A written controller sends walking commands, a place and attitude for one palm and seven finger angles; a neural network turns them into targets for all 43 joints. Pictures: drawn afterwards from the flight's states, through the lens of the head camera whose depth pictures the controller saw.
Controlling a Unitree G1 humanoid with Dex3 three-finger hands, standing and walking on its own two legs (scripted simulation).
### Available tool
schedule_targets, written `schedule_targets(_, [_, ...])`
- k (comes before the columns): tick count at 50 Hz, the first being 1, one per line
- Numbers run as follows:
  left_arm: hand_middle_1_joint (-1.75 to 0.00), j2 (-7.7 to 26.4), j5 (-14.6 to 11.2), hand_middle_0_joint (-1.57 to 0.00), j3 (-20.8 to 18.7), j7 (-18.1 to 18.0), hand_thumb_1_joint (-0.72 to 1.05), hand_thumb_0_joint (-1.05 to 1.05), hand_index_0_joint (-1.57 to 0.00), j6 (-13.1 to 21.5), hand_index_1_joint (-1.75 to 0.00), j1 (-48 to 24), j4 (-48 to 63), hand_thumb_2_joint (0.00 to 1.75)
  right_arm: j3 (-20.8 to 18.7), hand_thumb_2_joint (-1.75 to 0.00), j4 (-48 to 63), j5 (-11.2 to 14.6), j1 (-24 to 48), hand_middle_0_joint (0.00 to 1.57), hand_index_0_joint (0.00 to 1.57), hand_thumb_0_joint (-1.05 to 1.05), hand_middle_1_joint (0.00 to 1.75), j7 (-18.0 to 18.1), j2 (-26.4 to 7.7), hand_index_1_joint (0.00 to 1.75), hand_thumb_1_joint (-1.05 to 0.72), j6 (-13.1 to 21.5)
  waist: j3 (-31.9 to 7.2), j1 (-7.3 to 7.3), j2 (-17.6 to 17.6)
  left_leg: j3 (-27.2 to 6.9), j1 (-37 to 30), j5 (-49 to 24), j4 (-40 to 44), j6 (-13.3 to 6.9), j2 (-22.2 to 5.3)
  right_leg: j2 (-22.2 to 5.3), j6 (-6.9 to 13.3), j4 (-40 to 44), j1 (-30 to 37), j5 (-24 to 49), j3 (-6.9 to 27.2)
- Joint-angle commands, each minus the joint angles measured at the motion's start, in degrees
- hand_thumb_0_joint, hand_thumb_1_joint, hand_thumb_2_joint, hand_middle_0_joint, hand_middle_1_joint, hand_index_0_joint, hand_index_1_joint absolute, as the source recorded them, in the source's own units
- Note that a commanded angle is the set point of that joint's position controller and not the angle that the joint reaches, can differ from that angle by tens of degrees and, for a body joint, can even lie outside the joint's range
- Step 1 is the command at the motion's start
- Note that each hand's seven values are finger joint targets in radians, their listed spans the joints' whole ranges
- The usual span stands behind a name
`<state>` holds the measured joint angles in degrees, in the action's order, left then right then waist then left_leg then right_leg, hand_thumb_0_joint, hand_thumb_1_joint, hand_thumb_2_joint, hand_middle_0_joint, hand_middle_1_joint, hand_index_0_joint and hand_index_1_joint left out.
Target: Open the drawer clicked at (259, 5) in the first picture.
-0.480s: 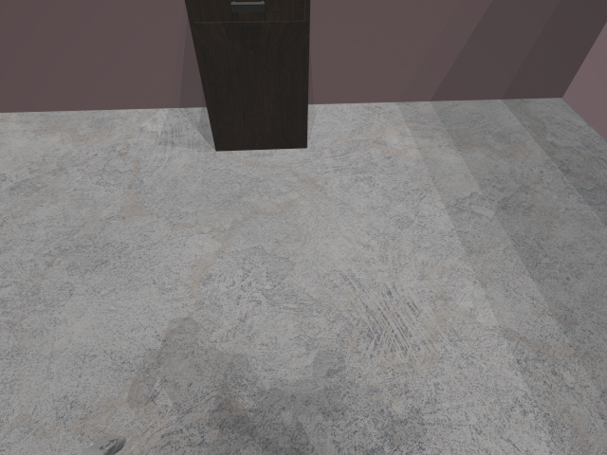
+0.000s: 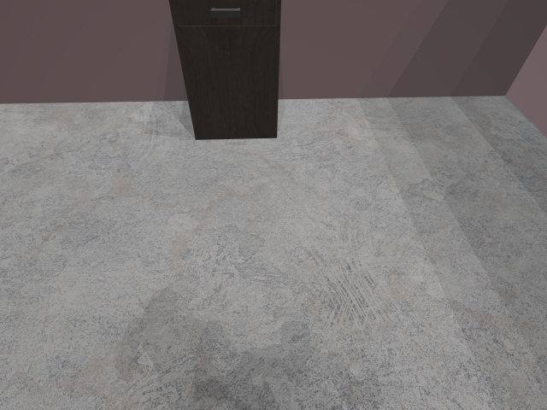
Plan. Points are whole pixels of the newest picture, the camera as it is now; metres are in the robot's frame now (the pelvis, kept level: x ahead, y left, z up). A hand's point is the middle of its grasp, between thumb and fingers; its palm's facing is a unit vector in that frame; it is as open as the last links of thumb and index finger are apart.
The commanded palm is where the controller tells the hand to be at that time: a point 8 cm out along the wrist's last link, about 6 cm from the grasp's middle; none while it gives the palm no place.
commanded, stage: stand and wait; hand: left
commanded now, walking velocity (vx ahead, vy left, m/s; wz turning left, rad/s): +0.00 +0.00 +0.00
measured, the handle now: (226, 11) +1.69 +0.32 -0.04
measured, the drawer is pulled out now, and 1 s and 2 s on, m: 0.00 0.00 0.00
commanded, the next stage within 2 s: look at it before walking up in 0.48 s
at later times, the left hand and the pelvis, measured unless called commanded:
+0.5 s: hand out of the picture +0.06 +0.24 -0.15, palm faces -0.04 -0.94 -0.33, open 7.4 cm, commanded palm none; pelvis -0.02 +0.00 +0.00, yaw -1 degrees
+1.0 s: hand out of the picture +0.06 +0.25 -0.15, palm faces -0.05 -0.94 -0.33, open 7.4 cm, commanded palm none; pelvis -0.01 +0.00 +0.00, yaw -1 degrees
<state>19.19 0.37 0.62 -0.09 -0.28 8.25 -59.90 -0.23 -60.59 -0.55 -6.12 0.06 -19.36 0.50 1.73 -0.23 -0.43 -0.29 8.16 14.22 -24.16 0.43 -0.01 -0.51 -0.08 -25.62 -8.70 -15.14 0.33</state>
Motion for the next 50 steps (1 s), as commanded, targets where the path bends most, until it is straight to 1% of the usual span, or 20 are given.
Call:
schedule_targets(1, [-0.30, 12.3, 0.1, -0.20, -2.8, -0.7, 0.90, 0.00, -0.20, 1.6, -0.30, -3.0, 3.6, 0.90, -2.1, -0.90, 3.6, 0.0, 3.0, 0.20, 0.20, 0.00, 0.30, 1.0, -11.4, 0.30, -0.90, 1.4, -4.8, 0.11, 0.1, -4.7, -0.9, -12.8, 3.2, -2.4, -6.3, -6.4, 2.3, 4.5, 1.0, 13.4, 5.4])
schedule_targets(7, [-0.30, 12.5, 0.1, -0.20, -2.6, -0.6, 0.90, 0.00, -0.20, 1.7, -0.30, -2.7, 2.4, 0.90, -1.9, -0.90, 2.3, 0.0, 2.5, 0.20, 0.20, 0.00, 0.30, 0.9, -11.6, 0.30, -0.90, 1.4, -3.9, 0.09, -0.2, -4.8, -0.6, -10.4, 4.3, -2.3, -6.4, -6.6, 2.4, 6.0, 0.5, 11.0, 6.1])
schedule_targets(9, [-0.30, 12.4, 0.1, -0.20, -2.5, -0.5, 0.90, 0.00, -0.20, 1.6, -0.30, -2.8, 2.1, 0.90, -1.9, -0.90, 1.9, 0.0, 2.5, 0.20, 0.20, 0.00, 0.30, 0.8, -11.8, 0.30, -0.90, 1.3, -2.9, 0.10, -0.5, -4.9, -0.4, -9.1, 4.8, -2.2, -6.3, -6.4, 2.3, 6.4, -0.4, 9.2, 6.2])
schedule_targets(11, [-0.30, 12.5, 0.1, -0.20, -2.5, -0.6, 0.90, 0.00, -0.20, 1.6, -0.30, -2.7, 2.0, 0.90, -1.8, -0.90, 1.6, 0.0, 2.2, 0.20, 0.20, 0.00, 0.30, 0.8, -11.9, 0.30, -0.90, 1.4, -3.4, 0.05, 0.1, -5.1, -0.6, -9.2, 5.0, -2.3, -6.5, -6.3, 2.3, 6.5, 0.0, 8.9, 6.3])
schedule_targets(14, [-0.30, 12.4, 0.1, -0.20, -2.4, -0.5, 0.90, 0.00, -0.20, 1.6, -0.30, -2.7, 1.7, 0.90, -1.8, -0.90, 1.3, 0.0, 2.2, 0.20, 0.20, 0.00, 0.30, 0.7, -11.8, 0.30, -0.90, 1.4, -2.5, 0.10, -0.3, -5.2, -0.1, -7.5, 5.5, -2.2, -6.4, -6.3, 2.2, 7.2, -0.9, 6.5, 6.4])
schedule_targets(15, [-0.30, 12.4, 0.2, -0.20, -2.4, -0.5, 0.90, 0.00, -0.20, 1.6, -0.30, -2.8, 1.6, 0.90, -1.8, -0.90, 1.1, 0.0, 2.1, 0.20, 0.20, 0.00, 0.30, 0.7, -11.9, 0.30, -0.90, 1.4, -2.5, 0.14, 0.2, -5.2, 0.0, -7.1, 5.7, -2.2, -6.4, -6.2, 2.2, 7.4, -1.0, 5.8, 6.7])
schedule_targets(18, [-0.30, 12.4, 0.2, -0.20, -2.4, -0.5, 0.90, 0.00, -0.20, 1.7, -0.30, -2.7, 1.6, 0.90, -1.8, -0.90, 0.9, 0.0, 1.8, 0.20, 0.20, 0.00, 0.30, 0.7, -11.7, 0.30, -0.90, 1.4, -2.6, 0.12, -0.8, -5.3, -0.1, -7.3, 5.6, -2.2, -6.4, -6.3, 2.2, 7.6, -1.1, 5.9, 6.9])
schedule_targets(20, [-0.30, 12.3, 0.2, -0.20, -2.3, -0.5, 0.90, 0.00, -0.20, 1.6, -0.30, -2.7, 1.6, 0.90, -1.8, -0.90, 0.7, 0.0, 1.9, 0.20, 0.20, 0.00, 0.30, 0.6, -11.8, 0.30, -0.90, 1.4, -2.5, 0.16, 0.2, -5.3, -0.1, -7.1, 5.9, -2.1, -6.5, -6.2, 2.2, 7.6, -1.3, 5.6, 6.9])
schedule_targets(21, [-0.30, 12.4, 0.2, -0.20, -2.4, -0.5, 0.90, 0.00, -0.20, 1.7, -0.30, -2.6, 1.6, 0.90, -1.8, -0.90, 0.8, 0.1, 1.7, 0.20, 0.20, 0.00, 0.30, 0.6, -11.8, 0.30, -0.90, 1.4, -2.9, 0.11, -0.2, -5.4, -0.2, -7.6, 5.7, -2.2, -6.5, -6.2, 2.2, 7.5, -1.0, 6.1, 6.9])
schedule_targets(22, [-0.30, 12.3, 0.2, -0.20, -2.3, -0.5, 0.90, 0.00, -0.20, 1.7, -0.30, -2.6, 1.6, 0.90, -1.8, -0.90, 0.7, 0.0, 1.8, 0.20, 0.20, 0.00, 0.30, 0.6, -11.7, 0.30, -0.90, 1.4, -2.4, 0.06, 0.2, -5.3, 0.2, -6.9, 5.9, -2.2, -6.5, -6.3, 2.1, 7.6, -1.3, 5.5, 6.7])
schedule_targets(25, [-0.30, 12.2, 0.2, -0.20, -2.4, -0.5, 0.90, 0.00, -0.20, 1.7, -0.30, -2.7, 1.5, 0.90, -1.8, -0.90, 0.6, 0.0, 1.7, 0.20, 0.20, 0.00, 0.30, 0.6, -11.7, 0.30, -0.90, 1.4, -2.3, 0.11, -0.3, -5.3, 0.1, -7.1, 5.9, -2.1, -6.6, -6.2, 2.1, 7.7, -1.4, 5.6, 6.8])
schedule_targets(28, [-0.30, 12.1, 0.3, -0.20, -2.3, -0.5, 0.90, 0.00, -0.20, 1.7, -0.30, -2.5, 1.5, 0.90, -1.8, -0.90, 0.5, 0.0, 1.5, 0.20, 0.20, 0.00, 0.30, 0.6, -11.7, 0.30, -0.90, 1.5, -3.2, 0.15, -0.3, -5.4, -0.4, -7.3, 6.0, -2.2, -6.7, -6.2, 2.1, 7.6, -1.1, 5.8, 6.8])
schedule_targets(34, [-0.30, 12.1, 0.2, -0.20, -2.3, -0.5, 0.90, 0.00, -0.20, 1.8, -0.30, -2.3, 1.4, 0.90, -1.8, -0.90, 0.4, 0.1, 1.7, 0.20, 0.20, 0.00, 0.30, 0.6, -11.7, 0.30, -0.90, 1.5, -3.8, 0.16, 0.3, -5.4, -0.9, -9.3, 5.9, -2.2, -6.8, -6.2, 2.0, 7.2, -0.4, 8.6, 6.5])
schedule_targets(39, [-0.30, 12.0, 0.3, -0.20, -2.3, -0.5, 0.90, 0.00, -0.20, 1.7, -0.30, -2.4, 1.3, 0.90, -1.8, -0.90, 0.3, 0.2, 1.9, 0.20, 0.20, 0.00, 0.30, 0.6, -11.6, 0.30, -0.90, 1.5, -2.7, 0.09, 0.6, -5.4, -0.4, -8.8, 6.3, -2.2, -6.9, -6.2, 1.9, 7.4, -0.5, 8.2, 6.3])
schedule_targets(40, [-0.30, 12.1, 0.3, -0.20, -2.2, -0.5, 0.90, 0.00, -0.20, 1.7, -0.30, -2.3, 1.3, 0.90, -1.8, -0.90, 0.3, 0.1, 2.1, 0.20, 0.20, 0.00, 0.30, 0.6, -11.7, 0.30, -0.90, 1.4, -2.3, 0.05, 0.2, -5.4, -0.5, -8.2, 6.3, -2.1, -6.8, -6.2, 1.9, 7.7, -1.1, 7.5, 6.5])
schedule_targets(41, [-0.30, 12.0, 0.3, -0.20, -2.3, -0.5, 0.90, 0.00, -0.20, 1.7, -0.30, -2.1, 1.2, 0.90, -1.8, -0.90, 0.4, 0.2, 1.9, 0.20, 0.20, 0.00, 0.30, 0.6, -11.7, 0.30, -0.90, 1.4, -3.0, 0.11, 0.4, -5.4, -0.9, -8.6, 6.2, -2.2, -6.9, -6.2, 1.9, 7.7, -0.8, 7.8, 6.4])
schedule_targets(44, [-0.30, 12.0, 0.3, -0.20, -2.2, -0.5, 0.90, 0.00, -0.20, 1.7, -0.30, -2.1, 1.2, 0.90, -1.8, -0.90, 0.4, 0.2, 2.1, 0.20, 0.20, 0.00, 0.30, 0.6, -11.8, 0.30, -0.90, 1.5, -3.1, 0.09, 0.6, -5.5, -1.2, -8.7, 6.4, -2.2, -6.8, -6.2, 1.8, 7.7, -0.7, 7.8, 6.4])
schedule_targets(46, [-0.30, 12.1, 0.3, -0.20, -2.3, -0.5, 0.90, 0.00, -0.20, 1.8, -0.30, -2.2, 1.3, 0.90, -1.8, -0.90, 0.4, 0.2, 1.9, 0.20, 0.20, 0.00, 0.30, 0.6, -11.8, 0.30, -0.90, 1.4, -3.4, 0.19, 0.0, -5.5, -1.3, -9.5, 6.3, -2.2, -6.9, -6.2, 1.9, 7.5, -0.4, 8.8, 6.3])
schedule_targets(48, [-0.30, 12.0, 0.3, -0.20, -2.3, -0.5, 0.90, 0.00, -0.20, 1.8, -0.30, -2.1, 1.2, 0.90, -1.8, -0.90, 0.4, 0.2, 2.1, 0.20, 0.20, 0.00, 0.30, 0.6, -11.9, 0.30, -0.90, 1.5, -3.7, 0.17, 0.7, -5.4, -1.7, -10.1, 6.3, -2.2, -7.0, -6.3, 1.8, 7.4, -0.2, 9.5, 6.1])
schedule_targets(50, [-0.30, 12.1, 0.3, -0.20, -2.2, -0.5, 0.90, 0.00, -0.20, 1.8, -0.30, -2.2, 1.1, 0.90, -1.8, -0.90, 0.4, 0.2, 2.3, 0.20, 0.20, 0.00, 0.30, 0.6, -11.9, 0.30, -0.90, 1.5, -3.1, 0.11, 0.1, -5.4, -1.6, -10.2, 6.4, -2.2, -7.0, -6.2, 1.8, 7.5, -0.3, 9.8, 6.1])
